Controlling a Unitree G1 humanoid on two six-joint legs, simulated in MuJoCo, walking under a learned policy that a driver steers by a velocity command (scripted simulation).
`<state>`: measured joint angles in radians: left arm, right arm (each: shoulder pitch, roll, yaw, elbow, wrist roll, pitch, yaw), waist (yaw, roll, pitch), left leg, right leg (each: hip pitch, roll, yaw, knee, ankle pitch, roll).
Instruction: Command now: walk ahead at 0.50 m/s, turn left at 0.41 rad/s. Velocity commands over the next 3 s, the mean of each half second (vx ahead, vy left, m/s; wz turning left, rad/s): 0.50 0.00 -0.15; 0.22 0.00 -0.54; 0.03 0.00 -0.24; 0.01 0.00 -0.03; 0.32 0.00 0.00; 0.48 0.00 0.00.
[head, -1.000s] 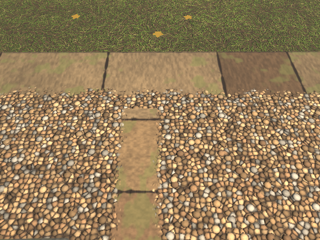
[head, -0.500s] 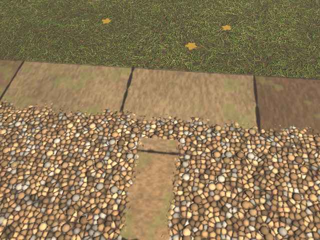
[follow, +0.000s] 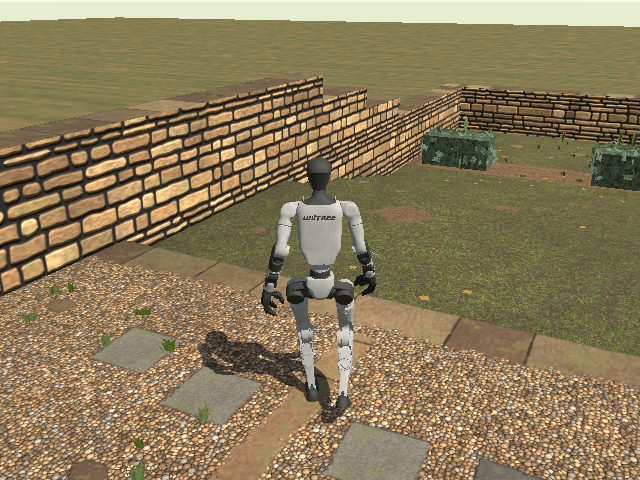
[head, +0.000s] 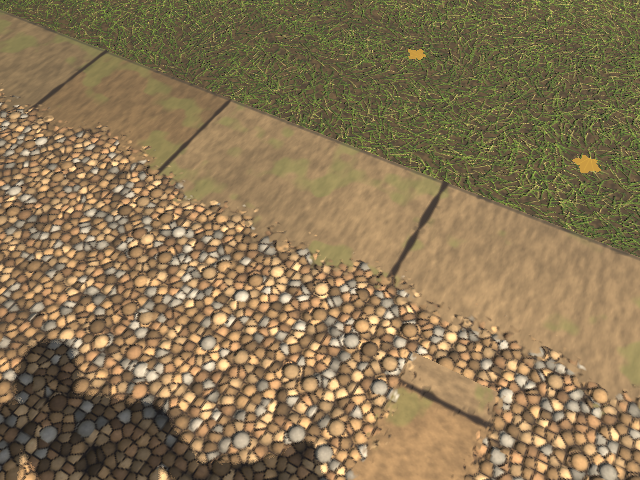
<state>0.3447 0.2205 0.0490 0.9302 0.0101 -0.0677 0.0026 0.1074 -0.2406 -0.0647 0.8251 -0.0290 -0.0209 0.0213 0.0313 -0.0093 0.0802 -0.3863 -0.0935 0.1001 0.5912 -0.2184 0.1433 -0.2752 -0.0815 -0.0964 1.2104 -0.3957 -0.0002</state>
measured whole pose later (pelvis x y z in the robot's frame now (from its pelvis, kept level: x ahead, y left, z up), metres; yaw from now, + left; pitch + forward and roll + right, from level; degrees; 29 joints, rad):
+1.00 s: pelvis +0.47 -0.05 +0.00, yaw -28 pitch +1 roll -1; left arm 0.34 0.30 0.08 0.83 0.01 0.02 0.02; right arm 0.10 -0.27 0.00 0.73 -0.02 -0.04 -0.03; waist 0.07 0.02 0.05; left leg -0.41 -0.02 -0.06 0.54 -0.12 0.01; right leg -0.15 0.20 0.21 0.56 -0.38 -0.09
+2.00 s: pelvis +0.48 -0.06 +0.02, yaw -33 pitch -2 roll +0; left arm 0.29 0.21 -0.01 1.06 0.01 0.00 0.03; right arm 0.28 -0.20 0.00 1.08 -0.01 0.01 -0.02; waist -0.01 0.00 0.03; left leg -0.21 0.00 -0.02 0.39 -0.15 0.00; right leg -0.10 0.05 0.04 0.39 -0.26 -0.04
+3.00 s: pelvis +0.84 -0.29 +0.02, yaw -32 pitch -1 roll +0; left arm 0.46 0.18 0.03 1.07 0.01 -0.09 0.01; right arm 0.16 -0.21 -0.05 0.94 -0.03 -0.02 0.02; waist 0.03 0.02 0.04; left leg -0.63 0.11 0.00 0.91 -0.09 0.05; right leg -0.05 0.11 -0.09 0.26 -0.20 -0.12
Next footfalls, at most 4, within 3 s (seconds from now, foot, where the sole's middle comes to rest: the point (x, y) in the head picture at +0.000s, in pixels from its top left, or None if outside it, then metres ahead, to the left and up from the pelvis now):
0.50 right None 0.40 -0.10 -0.76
1.00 left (348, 393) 0.62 -0.01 -0.76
1.38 right None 0.44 -0.15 -0.76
2.70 right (484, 315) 0.83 -0.33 -0.76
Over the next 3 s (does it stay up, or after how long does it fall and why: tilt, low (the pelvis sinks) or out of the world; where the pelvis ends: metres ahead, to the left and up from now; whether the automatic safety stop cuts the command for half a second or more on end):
stays up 0.84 -0.29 0.02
